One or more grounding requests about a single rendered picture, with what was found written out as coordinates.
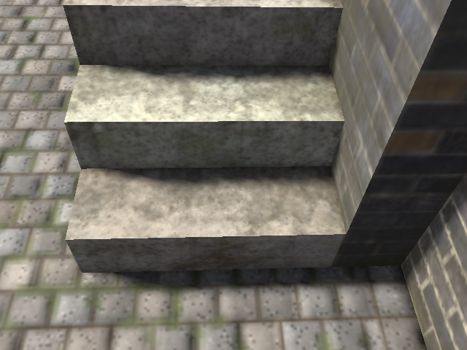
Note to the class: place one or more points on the stairs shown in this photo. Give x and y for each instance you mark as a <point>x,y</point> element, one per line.
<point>205,132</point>

